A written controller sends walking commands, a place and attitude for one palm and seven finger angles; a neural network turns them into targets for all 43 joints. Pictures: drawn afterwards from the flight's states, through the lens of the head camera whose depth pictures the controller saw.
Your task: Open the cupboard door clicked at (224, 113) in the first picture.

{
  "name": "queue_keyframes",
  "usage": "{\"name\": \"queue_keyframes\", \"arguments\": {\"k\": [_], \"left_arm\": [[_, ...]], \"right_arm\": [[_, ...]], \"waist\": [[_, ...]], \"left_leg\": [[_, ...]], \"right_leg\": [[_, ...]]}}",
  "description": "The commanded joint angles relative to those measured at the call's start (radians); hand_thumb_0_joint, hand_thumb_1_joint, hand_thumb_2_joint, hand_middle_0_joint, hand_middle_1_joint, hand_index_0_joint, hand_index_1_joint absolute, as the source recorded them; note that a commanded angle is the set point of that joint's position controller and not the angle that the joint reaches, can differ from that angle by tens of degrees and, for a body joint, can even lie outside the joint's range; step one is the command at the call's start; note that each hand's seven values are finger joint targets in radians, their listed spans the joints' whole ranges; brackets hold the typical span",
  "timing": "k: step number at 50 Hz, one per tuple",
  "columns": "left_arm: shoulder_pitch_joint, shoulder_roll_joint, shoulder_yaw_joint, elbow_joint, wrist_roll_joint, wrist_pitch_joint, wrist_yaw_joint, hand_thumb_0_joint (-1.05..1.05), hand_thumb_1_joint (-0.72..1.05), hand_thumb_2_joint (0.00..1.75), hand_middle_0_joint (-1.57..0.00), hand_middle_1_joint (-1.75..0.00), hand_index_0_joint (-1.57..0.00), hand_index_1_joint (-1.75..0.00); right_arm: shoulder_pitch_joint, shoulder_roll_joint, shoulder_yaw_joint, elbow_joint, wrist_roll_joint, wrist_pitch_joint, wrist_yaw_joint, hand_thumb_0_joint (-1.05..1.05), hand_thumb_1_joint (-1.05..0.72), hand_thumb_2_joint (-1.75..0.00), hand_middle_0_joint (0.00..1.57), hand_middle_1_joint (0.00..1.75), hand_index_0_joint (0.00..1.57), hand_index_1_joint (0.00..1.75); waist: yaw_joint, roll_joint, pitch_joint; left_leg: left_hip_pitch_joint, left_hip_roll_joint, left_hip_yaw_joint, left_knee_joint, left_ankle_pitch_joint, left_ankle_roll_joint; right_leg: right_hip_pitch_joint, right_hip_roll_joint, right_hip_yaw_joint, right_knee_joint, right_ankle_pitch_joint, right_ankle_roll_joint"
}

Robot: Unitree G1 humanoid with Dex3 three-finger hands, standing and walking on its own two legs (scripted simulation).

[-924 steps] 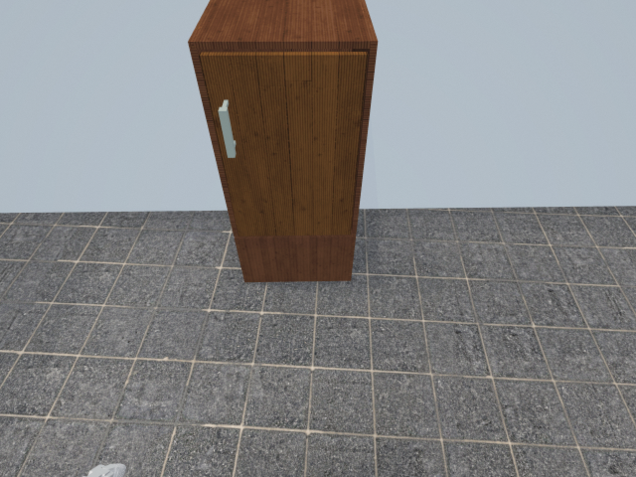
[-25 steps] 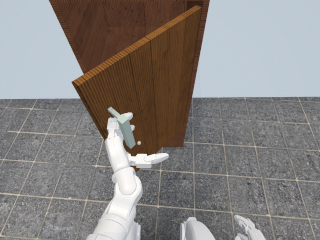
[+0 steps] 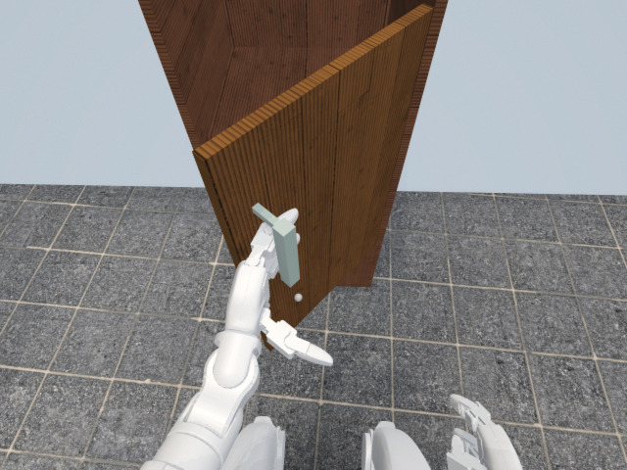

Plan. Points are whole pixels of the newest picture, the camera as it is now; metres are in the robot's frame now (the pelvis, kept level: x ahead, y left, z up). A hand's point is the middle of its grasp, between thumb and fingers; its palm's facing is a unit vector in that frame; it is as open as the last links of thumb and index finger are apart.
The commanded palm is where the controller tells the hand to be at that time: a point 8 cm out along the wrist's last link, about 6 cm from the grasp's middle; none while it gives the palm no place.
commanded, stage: slide the hand sideways off the handle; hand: left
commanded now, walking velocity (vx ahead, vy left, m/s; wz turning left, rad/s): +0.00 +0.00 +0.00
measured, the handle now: (276, 247) +0.39 +0.07 +0.04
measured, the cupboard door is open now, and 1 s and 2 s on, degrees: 49 49 49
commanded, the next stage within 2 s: draw the hand back to the body in 1.02 s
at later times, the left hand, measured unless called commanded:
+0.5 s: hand (278, 325) +0.28 +0.06 +0.03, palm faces -0.08 -1.00 +0.00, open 16.3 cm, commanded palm +0.26 +0.12 +0.03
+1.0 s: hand (232, 366) +0.24 +0.10 +0.03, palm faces -0.03 -1.00 -0.02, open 16.3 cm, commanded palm +0.21 +0.16 +0.03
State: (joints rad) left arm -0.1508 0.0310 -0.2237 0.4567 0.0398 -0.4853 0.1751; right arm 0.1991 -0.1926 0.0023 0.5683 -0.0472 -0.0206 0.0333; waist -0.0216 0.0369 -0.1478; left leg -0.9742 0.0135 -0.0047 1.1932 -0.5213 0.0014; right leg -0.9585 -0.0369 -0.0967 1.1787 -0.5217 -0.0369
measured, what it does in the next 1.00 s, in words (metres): stands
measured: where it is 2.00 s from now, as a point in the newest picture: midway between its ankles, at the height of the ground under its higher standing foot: outside the picture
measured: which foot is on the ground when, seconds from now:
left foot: down 0.00-1.00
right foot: down 0.00-1.00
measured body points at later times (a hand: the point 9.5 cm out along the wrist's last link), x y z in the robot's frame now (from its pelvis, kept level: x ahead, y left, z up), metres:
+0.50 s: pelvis +0.00 +0.01 +0.00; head +0.08 +0.01 +0.44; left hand +0.28 +0.11 +0.03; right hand +0.17 -0.21 -0.10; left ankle +0.03 +0.12 -0.64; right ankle +0.03 -0.10 -0.64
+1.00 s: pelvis +0.01 +0.00 -0.01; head +0.10 -0.01 +0.43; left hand +0.23 +0.16 +0.03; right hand +0.20 -0.23 -0.10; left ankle +0.03 +0.12 -0.64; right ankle +0.03 -0.10 -0.64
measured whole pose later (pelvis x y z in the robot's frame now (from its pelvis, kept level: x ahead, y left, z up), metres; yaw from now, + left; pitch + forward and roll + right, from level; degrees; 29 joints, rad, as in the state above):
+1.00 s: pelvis +0.01 +0.00 -0.01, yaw +0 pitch +18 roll -1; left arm 0.42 0.11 -0.11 -0.08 -0.08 -0.42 -0.02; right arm 0.23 -0.21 0.01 0.43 -0.01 -0.04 0.00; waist 0.00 0.03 -0.17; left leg -1.00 0.02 -0.02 1.26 -0.58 -0.01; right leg -0.98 -0.02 -0.11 1.24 -0.57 -0.04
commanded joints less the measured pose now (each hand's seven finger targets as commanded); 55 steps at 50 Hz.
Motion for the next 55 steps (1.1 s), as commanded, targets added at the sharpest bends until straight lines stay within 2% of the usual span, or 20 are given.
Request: {"name": "queue_keyframes", "arguments": {"k": [1,2,5,6,9,10,11,16,19,20,24,32,34,37,41,42,46,48,51,55], "left_arm": [[-0.197,-0.147,-0.018,-0.236,-0.103,-0.022,-0.059,0.0,-0.5,0.3,-0.15,-0.3,-0.15,-0.3],[-0.161,-0.147,-0.016,-0.239,-0.092,-0.012,-0.038,0.0,-0.5,0.3,-0.15,-0.3,-0.15,-0.3],[-0.103,-0.133,-0.026,-0.253,-0.024,-0.007,0.019,0.0,-0.5,0.3,-0.15,-0.3,-0.15,-0.3],[-0.086,-0.105,-0.016,-0.257,0.004,-0.008,0.033,0.0,-0.5,0.3,-0.15,-0.3,-0.15,-0.3],[-0.064,-0.098,-0.023,-0.295,0.043,-0.019,0.051,0.0,-0.5,0.3,-0.15,-0.3,-0.15,-0.3],[-0.053,-0.102,-0.028,-0.306,0.041,-0.017,0.051,0.0,-0.5,0.3,-0.15,-0.3,-0.15,-0.3],[-0.039,-0.076,-0.009,-0.327,0.038,-0.015,0.049,0.0,-0.5,0.3,-0.15,-0.3,-0.15,-0.3],[0.021,-0.046,0.014,-0.399,0.002,-0.008,0.023,0.0,-0.5,0.3,-0.15,-0.3,-0.15,-0.3],[0.087,-0.06,0.0,-0.43,-0.016,-0.005,0.004,0.0,-0.5,0.3,-0.15,-0.3,-0.15,-0.3],[0.09,-0.067,-0.015,-0.443,-0.018,-0.003,-0.004,0.0,-0.5,0.3,-0.15,-0.3,-0.15,-0.3],[0.169,-0.03,0.01,-0.485,-0.029,-0.003,-0.031,0.0,-0.5,0.3,-0.15,-0.3,-0.15,-0.3],[0.258,0.015,0.031,-0.62,-0.048,-0.023,-0.079,0.0,-0.5,0.3,-0.15,-0.3,-0.15,-0.3],[0.343,0.01,0.027,-0.635,-0.055,-0.02,-0.093,0.0,-0.5,0.3,-0.15,-0.3,-0.15,-0.3],[0.361,0.037,0.049,-0.656,-0.065,-0.009,-0.11,0.0,-0.5,0.3,-0.15,-0.3,-0.15,-0.3],[0.429,0.091,0.105,-0.689,-0.078,-0.006,-0.139,0.0,-0.5,0.3,-0.15,-0.3,-0.15,-0.3],[0.432,0.083,0.099,-0.715,-0.086,-0.01,-0.149,0.0,-0.5,0.3,-0.15,-0.3,-0.15,-0.3],[0.549,0.107,0.133,-0.748,-0.121,-0.009,-0.19,0.0,-0.5,0.3,-0.15,-0.3,-0.15,-0.3],[0.562,0.109,0.133,-0.752,-0.13,-0.01,-0.206,0.0,-0.5,0.3,-0.15,-0.3,-0.15,-0.3],[0.555,0.124,0.151,-0.764,-0.146,-0.018,-0.229,0.0,-0.5,0.3,-0.15,-0.3,-0.15,-0.3],[0.539,0.125,0.151,-0.777,-0.157,-0.022,-0.241,0.0,-0.5,0.3,-0.15,-0.3,-0.15,-0.3]], "right_arm": [[-0.005,-0.126,-0.044,-0.167,0.031,-0.042,-0.011,0.0,-0.9,-0.9,0.2,0.3,0.2,0.3],[-0.003,-0.126,-0.045,-0.173,0.029,-0.038,-0.005,0.0,-0.9,-0.9,0.2,0.3,0.2,0.3],[0.01,-0.128,-0.05,-0.188,0.019,-0.026,0.012,0.0,-0.9,-0.9,0.2,0.3,0.2,0.3],[0.008,-0.132,-0.051,-0.197,0.017,-0.022,0.015,0.0,-0.9,-0.9,0.2,0.3,0.2,0.3],[0.006,-0.127,-0.053,-0.207,0.013,-0.012,0.019,0.0,-0.9,-0.9,0.2,0.3,0.2,0.3],[0.002,-0.125,-0.05,-0.213,0.014,-0.011,0.018,0.0,-0.9,-0.9,0.2,0.3,0.2,0.3],[-0.002,-0.128,-0.049,-0.222,0.016,-0.007,0.016,0.0,-0.9,-0.9,0.2,0.3,0.2,0.3],[-0.014,-0.123,-0.042,-0.231,0.022,-0.006,-0.001,0.0,-0.9,-0.9,0.2,0.3,0.2,0.3],[-0.014,-0.121,-0.039,-0.238,0.024,-0.01,-0.004,0.0,-0.9,-0.9,0.2,0.3,0.2,0.3],[-0.012,-0.12,-0.038,-0.238,0.024,-0.013,-0.004,0.0,-0.9,-0.9,0.2,0.3,0.2,0.3],[-0.012,-0.123,-0.039,-0.246,0.025,-0.021,-0.01,0.0,-0.9,-0.9,0.2,0.3,0.2,0.3],[-0.015,-0.12,-0.038,-0.266,0.026,-0.044,-0.022,0.0,-0.9,-0.9,0.2,0.3,0.2,0.3],[-0.01,-0.118,-0.04,-0.275,0.028,-0.048,-0.024,0.0,-0.9,-0.9,0.2,0.3,0.2,0.3],[-0.005,-0.12,-0.039,-0.279,0.029,-0.051,-0.029,0.0,-0.9,-0.9,0.2,0.3,0.2,0.3],[-0.001,-0.12,-0.039,-0.284,0.03,-0.057,-0.042,0.0,-0.9,-0.9,0.2,0.3,0.2,0.3],[-0.004,-0.118,-0.04,-0.285,0.031,-0.062,-0.043,0.0,-0.9,-0.9,0.2,0.3,0.2,0.3],[-0.002,-0.12,-0.041,-0.294,0.036,-0.072,-0.047,0.0,-0.9,-0.9,0.2,0.3,0.2,0.3],[0.0,-0.121,-0.042,-0.291,0.036,-0.079,-0.05,0.0,-0.9,-0.9,0.2,0.3,0.2,0.3],[-0.003,-0.127,-0.044,-0.291,0.036,-0.091,-0.058,0.0,-0.9,-0.9,0.2,0.3,0.2,0.3],[0.001,-0.129,-0.043,-0.289,0.035,-0.106,-0.062,0.0,-0.9,-0.9,0.2,0.3,0.2,0.3]], "waist": [[-0.031,-0.073,-0.308],[-0.02,-0.065,-0.32],[-0.018,-0.11,-0.302],[-0.014,-0.12,-0.296],[-0.007,-0.107,-0.305],[-0.009,-0.099,-0.291],[0.004,-0.099,-0.302],[0.007,-0.082,-0.294],[0.007,-0.08,-0.275],[-0.004,-0.085,-0.275],[0.001,-0.09,-0.264],[0.003,-0.053,-0.281],[0.005,-0.071,-0.291],[-0.006,-0.083,-0.266],[0.007,-0.074,-0.277],[0.006,-0.054,-0.287],[0.014,-0.054,-0.284],[-0.001,-0.058,-0.255],[-0.007,-0.084,-0.245],[-0.006,-0.05,-0.252]], "left_leg": [[0.225,-0.027,-0.031,-0.183,0.179,0.011],[0.231,-0.026,-0.032,-0.186,0.192,0.008],[0.199,-0.024,-0.032,-0.174,0.197,0.01],[0.18,-0.024,-0.033,-0.169,0.192,0.012],[0.173,-0.025,-0.024,-0.162,0.172,0.012],[0.17,-0.026,-0.021,-0.164,0.16,0.013],[0.164,-0.026,-0.024,-0.169,0.159,0.012],[0.171,-0.025,-0.019,-0.175,0.142,0.011],[0.173,-0.024,-0.02,-0.176,0.156,0.008],[0.177,-0.024,-0.022,-0.171,0.155,0.011],[0.167,-0.024,-0.025,-0.162,0.163,0.009],[0.159,-0.029,-0.03,-0.131,0.189,0.011],[0.163,-0.029,-0.027,-0.125,0.212,0.012],[0.132,-0.03,-0.026,-0.112,0.196,0.014],[0.112,-0.032,-0.025,-0.098,0.212,0.015],[0.119,-0.033,-0.023,-0.095,0.216,0.015],[0.106,-0.033,-0.023,-0.089,0.228,0.015],[0.09,-0.033,-0.02,-0.077,0.202,0.014],[0.054,-0.032,-0.025,-0.054,0.185,0.017],[0.039,-0.033,-0.022,-0.035,0.153,0.015]], "right_leg": [[0.161,0.038,0.039,-0.185,0.201,-0.004],[0.156,0.037,0.033,-0.173,0.207,-0.004],[0.147,0.037,0.034,-0.157,0.21,-0.004],[0.144,0.036,0.037,-0.151,0.202,-0.006],[0.145,0.034,0.048,-0.149,0.188,-0.008],[0.145,0.035,0.049,-0.156,0.181,-0.007],[0.16,0.035,0.05,-0.155,0.171,-0.01],[0.175,0.037,0.057,-0.169,0.16,-0.007],[0.176,0.037,0.05,-0.166,0.179,-0.005],[0.169,0.038,0.049,-0.168,0.181,-0.003],[0.169,0.037,0.049,-0.16,0.194,-0.002],[0.165,0.038,0.055,-0.135,0.221,-0.001],[0.176,0.039,0.054,-0.133,0.253,0.0],[0.176,0.038,0.059,-0.137,0.248,0.006],[0.2,0.041,0.07,-0.13,0.269,0.003],[0.195,0.038,0.071,-0.127,0.278,0.005],[0.215,0.041,0.071,-0.127,0.294,0.005],[0.19,0.039,0.076,-0.132,0.276,0.01],[0.18,0.041,0.085,-0.128,0.243,0.011],[0.147,0.038,0.094,-0.124,0.183,0.01]]}}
